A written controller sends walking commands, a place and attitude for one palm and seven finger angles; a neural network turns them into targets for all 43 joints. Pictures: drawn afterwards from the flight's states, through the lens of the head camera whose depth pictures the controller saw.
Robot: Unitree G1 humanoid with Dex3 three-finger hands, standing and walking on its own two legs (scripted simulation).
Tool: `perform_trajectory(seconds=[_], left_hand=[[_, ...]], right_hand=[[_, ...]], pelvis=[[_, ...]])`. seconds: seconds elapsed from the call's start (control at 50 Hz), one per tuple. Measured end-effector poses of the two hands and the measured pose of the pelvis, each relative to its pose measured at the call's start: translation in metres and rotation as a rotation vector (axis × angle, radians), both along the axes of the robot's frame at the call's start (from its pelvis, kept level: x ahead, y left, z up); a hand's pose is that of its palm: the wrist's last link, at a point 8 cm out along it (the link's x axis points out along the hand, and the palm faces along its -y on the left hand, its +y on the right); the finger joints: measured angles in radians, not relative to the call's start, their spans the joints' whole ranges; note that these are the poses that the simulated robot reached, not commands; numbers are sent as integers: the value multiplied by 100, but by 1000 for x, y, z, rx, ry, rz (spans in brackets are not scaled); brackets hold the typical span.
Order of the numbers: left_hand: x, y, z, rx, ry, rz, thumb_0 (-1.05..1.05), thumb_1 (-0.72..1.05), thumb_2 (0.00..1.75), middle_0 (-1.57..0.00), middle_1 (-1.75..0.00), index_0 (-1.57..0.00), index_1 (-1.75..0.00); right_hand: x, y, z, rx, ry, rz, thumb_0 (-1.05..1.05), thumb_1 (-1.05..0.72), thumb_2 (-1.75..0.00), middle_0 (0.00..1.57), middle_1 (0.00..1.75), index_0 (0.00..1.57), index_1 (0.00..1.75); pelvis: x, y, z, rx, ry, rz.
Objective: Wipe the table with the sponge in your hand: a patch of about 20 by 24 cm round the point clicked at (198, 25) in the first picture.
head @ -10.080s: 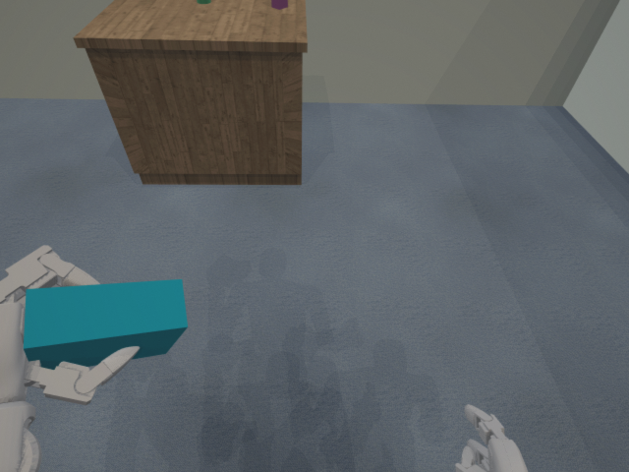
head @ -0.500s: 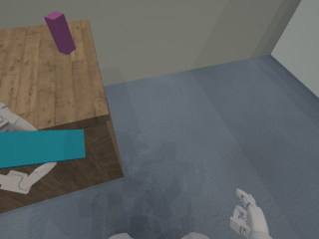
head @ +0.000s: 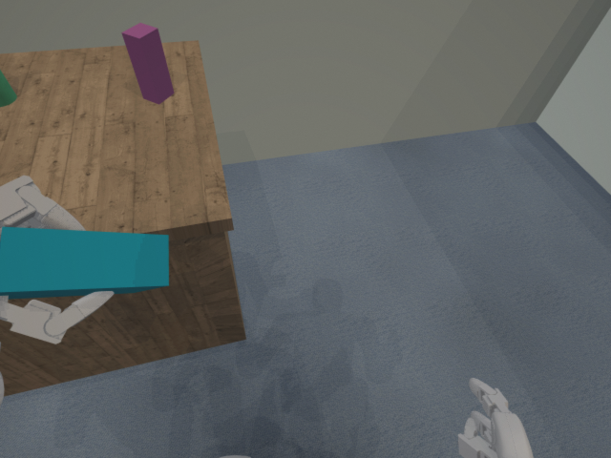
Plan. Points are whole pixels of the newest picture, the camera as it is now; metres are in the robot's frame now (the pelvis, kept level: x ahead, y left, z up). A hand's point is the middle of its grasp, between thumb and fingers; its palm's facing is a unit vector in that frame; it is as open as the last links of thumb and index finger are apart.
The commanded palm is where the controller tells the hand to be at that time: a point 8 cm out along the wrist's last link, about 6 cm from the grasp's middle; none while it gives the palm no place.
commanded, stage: come to a stop and stand still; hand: left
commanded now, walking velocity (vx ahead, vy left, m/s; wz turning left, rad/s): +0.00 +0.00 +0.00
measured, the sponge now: (106, 267) +0.25 +0.23 +0.16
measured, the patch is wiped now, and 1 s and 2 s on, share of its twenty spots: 0.00 0.00 0.00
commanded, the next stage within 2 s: look again from close up in 1.64 s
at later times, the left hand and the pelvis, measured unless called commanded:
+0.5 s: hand out of the picture +0.16 +0.32 +0.18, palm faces +0.50 -0.82 -0.28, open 9.1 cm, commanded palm +0.10 +0.34 +0.18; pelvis -0.05 +0.05 +0.01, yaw +3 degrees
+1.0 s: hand out of the picture +0.18 +0.31 +0.17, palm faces +0.48 -0.80 -0.35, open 9.1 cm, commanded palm +0.12 +0.34 +0.18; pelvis -0.02 +0.04 +0.01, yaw +5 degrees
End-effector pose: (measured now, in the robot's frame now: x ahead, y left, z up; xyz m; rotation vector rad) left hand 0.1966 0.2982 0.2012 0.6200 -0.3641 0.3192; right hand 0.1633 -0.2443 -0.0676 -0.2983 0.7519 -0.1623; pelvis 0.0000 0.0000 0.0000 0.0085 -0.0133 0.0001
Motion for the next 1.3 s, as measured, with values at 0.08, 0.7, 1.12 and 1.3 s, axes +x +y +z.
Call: perform_trajectory(seconds=[0.08,0.7,1.12,1.3], left_hand=[[-6,37,1,-96,-62,67,-1,-42,104,-85,-137,-85,-137],[-91,58,-17,-202,-14,96,-1,-42,104,-84,-137,-85,-138],[-48,39,-18,-196,32,112,-1,-42,104,-84,-138,-85,-138],[-19,29,-21,-198,89,103,-1,-42,104,-84,-138,-85,-138]], right_hand=[[-15,13,15,13,-55,18,1,-91,-90,20,30,20,30],[-25,97,25,78,-116,204,1,-90,-90,20,30,20,30],[4,81,11,101,-50,173,1,-90,-90,20,30,20,30],[36,64,13,85,-45,146,1,-91,-90,20,30,20,30]], pelvis=[[-13,17,4,-2,-18,-17],[-47,51,10,-32,-56,73],[-2,37,13,-24,-8,83],[22,29,15,-23,19,90]])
